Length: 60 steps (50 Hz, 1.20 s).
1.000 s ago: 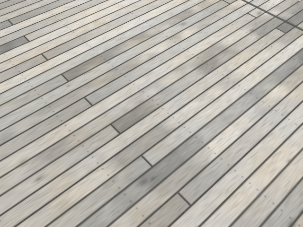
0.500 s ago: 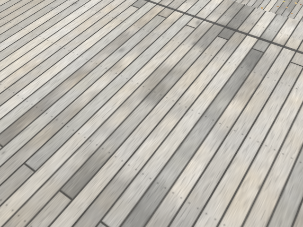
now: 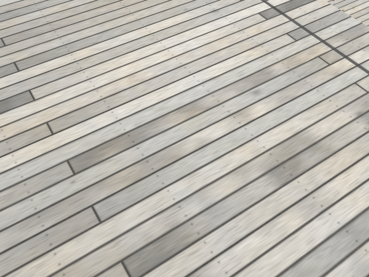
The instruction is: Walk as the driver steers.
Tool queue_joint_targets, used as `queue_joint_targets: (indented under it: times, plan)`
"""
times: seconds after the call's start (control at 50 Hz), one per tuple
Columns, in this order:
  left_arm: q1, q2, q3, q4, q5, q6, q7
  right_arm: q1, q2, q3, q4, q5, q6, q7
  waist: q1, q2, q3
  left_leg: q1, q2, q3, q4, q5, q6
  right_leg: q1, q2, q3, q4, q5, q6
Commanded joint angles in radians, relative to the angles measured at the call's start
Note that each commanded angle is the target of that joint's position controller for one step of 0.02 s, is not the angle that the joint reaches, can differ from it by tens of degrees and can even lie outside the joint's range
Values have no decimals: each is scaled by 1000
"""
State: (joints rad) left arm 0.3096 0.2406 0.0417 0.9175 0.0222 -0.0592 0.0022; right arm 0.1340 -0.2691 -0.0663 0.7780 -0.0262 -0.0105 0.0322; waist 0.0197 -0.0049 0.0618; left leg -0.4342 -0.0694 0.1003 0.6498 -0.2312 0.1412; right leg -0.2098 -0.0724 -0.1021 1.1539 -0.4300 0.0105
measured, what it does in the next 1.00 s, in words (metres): walks ahead, turning left: right foot, then left foot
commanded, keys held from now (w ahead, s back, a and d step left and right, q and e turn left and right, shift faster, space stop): w+q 1.00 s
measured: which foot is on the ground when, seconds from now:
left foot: down 0.00-0.46, up 0.48-0.94, down 0.96-1.00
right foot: up 0.00-0.42, down 0.44-0.98, up 1.00-1.00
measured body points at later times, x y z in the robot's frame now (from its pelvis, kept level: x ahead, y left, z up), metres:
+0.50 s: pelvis +0.28 -0.02 +0.01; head +0.31 -0.02 +0.46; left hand +0.41 +0.27 -0.08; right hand +0.37 -0.30 -0.12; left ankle +0.10 +0.04 -0.67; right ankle +0.40 -0.09 -0.72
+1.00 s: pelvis +0.50 +0.11 +0.00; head +0.53 +0.15 +0.45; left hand +0.34 +0.33 -0.14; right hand +0.82 +0.04 -0.08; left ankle +0.54 +0.22 -0.72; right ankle +0.41 -0.09 -0.68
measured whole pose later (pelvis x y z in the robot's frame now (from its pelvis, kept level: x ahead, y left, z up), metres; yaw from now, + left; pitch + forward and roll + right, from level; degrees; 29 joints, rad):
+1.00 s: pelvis +0.50 +0.11 +0.00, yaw +36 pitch +2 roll -1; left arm 0.39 0.27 0.05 0.87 0.02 -0.04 0.00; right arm 0.06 -0.27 -0.05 0.66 -0.05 -0.01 0.05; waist 0.05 0.00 0.06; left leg -0.49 -0.04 0.08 0.64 -0.17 0.13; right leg -0.07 -0.12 -0.22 0.80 -0.46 0.03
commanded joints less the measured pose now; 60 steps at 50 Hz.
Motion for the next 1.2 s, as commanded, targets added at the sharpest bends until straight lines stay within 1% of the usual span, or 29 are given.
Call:
queue_joint_targets:
  times: [0.02, 0.06, 0.08, 0.12, 0.18, 0.28, 0.34, 0.38, 0.42, 0.44, 0.46, 0.48, 0.5, 0.52, 0.54, 0.58, 0.64, 0.78, 0.86, 0.9, 0.94, 0.96, 0.98, 1.0, 1.02, 1.04, 1.06, 1.12, 1.2]
  plan:
    - [-67, 112, 17, -131, -8, -44, -4, 185, -172, -54, 10, 17, 0, -26, -56, -17, -73, 422, 327, -526, -386, 184, 184, -485, -31, 135, 146, 111, -16]
    - [-31, 105, 16, -123, 23, -12, -4, 131, -122, -36, 0, 25, -15, -29, -1, 2, -65, 294, 246, -402, -403, 315, 146, -364, -50, 142, 45, 126, 3]
    - [-26, 100, 15, -125, 29, 4, -7, 140, -120, -34, 0, 27, -27, -26, 5, 6, -78, 278, 228, -382, -406, 368, 150, -345, -44, 134, 22, 123, 13]
    - [-50, 83, 11, -141, 28, 24, -13, 169, -145, -40, 7, 27, -41, -24, 8, 12, -76, 256, 200, -352, -421, 384, 150, -359, -39, 117, -54, 156, 31]
    - [-177, 81, 8, -187, 25, 28, -17, 227, -154, -43, 14, 26, -42, -25, -33, 39, -35, 272, 180, -362, -443, 325, 129, -437, -35, 107, -205, 266, 52]
    - [-340, 78, -4, -244, 13, 17, -27, 307, -161, -46, 19, 22, -36, -30, -102, 68, -31, 367, 173, -392, -395, 363, 97, -452, 9, 111, -438, 400, 52]
    - [-387, 91, -7, -273, 6, 4, -27, 325, -171, -48, 15, 11, -34, -36, -114, 77, -32, 406, 191, -430, -338, 445, 82, -407, 41, 113, -523, 381, 34]
    - [-327, 116, -1, -268, 3, -4, -23, 282, -186, -52, -2, 8, -35, -43, -72, 90, -38, 377, 199, -462, -295, 468, 49, -278, 60, 128, -596, 327, 10]
    - [-134, 156, 18, -215, 3, -19, -7, 226, -200, -53, -17, 10, -42, -37, 26, 65, -111, 307, 149, -449, -115, 569, 7, 1, 101, 109, -679, 281, -25]
    - [3, 208, 35, -194, 19, -32, 7, 226, -162, -42, -25, 21, -51, -27, 89, -17, -211, 219, 76, -386, 113, 469, -22, 211, -12, 215, -727, 208, -65]
    - [107, 296, 52, -205, 43, -29, 23, 269, -66, -17, -66, 49, -56, -26, 98, -182, -347, -13, -39, -263, 407, 12, -58, 455, -288, 575, -801, -18, -134]
    - [51, 313, 61, -198, 29, -13, 18, 335, -95, -17, -82, 30, -47, -27, 19, -310, -361, -180, -62, -216, 549, -327, -55, 446, -383, 908, -902, -60, -213]
    - [-24, 204, 40, -219, 20, -4, 14, 310, -138, -23, -42, 9, -30, -33, 1, -116, -213, -221, 23, -228, 612, -240, -52, 320, -348, 784, -892, -141, -205]
    - [-70, 133, 23, -221, 12, -4, 10, 248, -131, -21, -43, 3, -26, -21, 3, -27, -116, -205, 54, -212, 580, -161, -60, 202, -288, 619, -909, -63, -187]
    - [-92, 110, 15, -217, 14, -6, 9, 229, -113, -19, -48, 2, -21, -12, -14, -45, -76, -180, 82, -200, 537, -124, -69, 134, -238, 490, -933, 58, -159]
    - [-65, 108, 14, -188, 7, -23, 10, 220, -101, -17, -51, -15, 1, 5, -25, -106, -52, -152, 108, -180, 514, -92, -88, 76, -187, 332, -956, 248, -145]
    - [-28, 125, 23, -165, -5, -47, -1, 155, -87, -11, -86, -11, 15, 21, -27, -93, -55, -205, 123, -171, 497, -25, -104, 92, -196, 227, -987, 392, -166]
    - [19, 142, 34, -126, -3, -44, -5, -64, -47, 13, -159, -7, 11, 45, 11, -83, -4, -229, 140, -92, 186, 191, -116, 130, -163, 1, -1008, 485, -148]
    - [72, 175, 44, -100, -3, -30, 4, -152, -51, 17, -194, -14, 10, 54, 35, -83, 19, -172, 121, -16, 31, 124, -71, 209, -196, -58, -967, 570, -124]
    - [88, 198, 48, -87, 0, -15, 10, -142, -62, 11, -198, -21, 11, 47, 23, -92, 1, -111, 75, 22, -15, 24, -34, 266, -205, -97, -865, 809, -110]
    - [93, 230, 53, -82, -2, 3, 14, 5, -89, -7, -159, -27, 2, 31, -47, -92, -98, 74, -11, 47, -67, -56, 16, 280, -201, -134, -592, 1081, -100]
    - [83, 225, 49, -94, -3, 9, 14, 184, -118, -25, -99, -35, -8, 17, -127, -40, -202, 312, -30, 17, -135, -18, 49, 170, -175, -159, -347, 981, -74]
    - [105, 147, 27, -154, -14, 6, 3, 288, -234, -60, -86, -39, -8, 0, -151, 133, -331, 639, 222, -355, -181, -221, 140, -176, -107, -165, -8, 533, -24]
    - [51, 126, 25, -218, 2, -1, -9, 263, -311, -77, -111, 0, -1, -7, -117, 251, -396, 762, 417, -857, -335, -106, 241, -469, 78, -16, 243, -121, 21]
    - [-64, 170, 33, -240, 9, -4, -11, 276, -286, -74, -100, 11, 5, -15, -154, 100, -304, 731, 389, -746, -348, 39, 227, -576, 30, 118, 273, -47, 11]
    - [-69, 142, 20, -240, -5, -15, -13, 237, -235, -60, -82, 15, 3, -25, -112, 61, -184, 600, 366, -601, -338, 172, 207, -569, -15, 119, 208, 46, 3]
    - [-46, 133, 17, -222, -3, -17, -10, 196, -182, -45, -79, 15, -3, -29, -61, 17, -112, 469, 307, -505, -347, 285, 162, -502, -47, 121, 102, 82, 0]
    - [11, 131, 18, -205, 31, 28, -15, 132, -134, -25, -88, 24, -27, -27, 12, 41, -104, 299, 214, -393, -384, 416, 138, -358, -55, 117, -2, 91, 26]
    - [-99, 106, 12, -240, 27, 46, -21, 203, -163, -35, -59, 22, -41, -23, -13, 40, -56, 263, 180, -390, -440, 322, 136, -426, -44, 102, -151, 217, 50]
Keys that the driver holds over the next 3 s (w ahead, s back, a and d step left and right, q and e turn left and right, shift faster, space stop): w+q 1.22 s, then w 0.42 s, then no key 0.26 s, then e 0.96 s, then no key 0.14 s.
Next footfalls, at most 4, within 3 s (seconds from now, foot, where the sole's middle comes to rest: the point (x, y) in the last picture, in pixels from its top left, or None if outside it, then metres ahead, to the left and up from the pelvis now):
0.44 right None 0.43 -0.09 -0.75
0.96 left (128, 242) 0.57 0.24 -0.75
1.50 right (113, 164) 0.91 0.34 -0.75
1.94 left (48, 164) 0.90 0.61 -0.75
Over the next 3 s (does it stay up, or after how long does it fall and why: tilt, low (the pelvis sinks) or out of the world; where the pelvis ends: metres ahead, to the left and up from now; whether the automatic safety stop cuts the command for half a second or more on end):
stays up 0.87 0.46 0.03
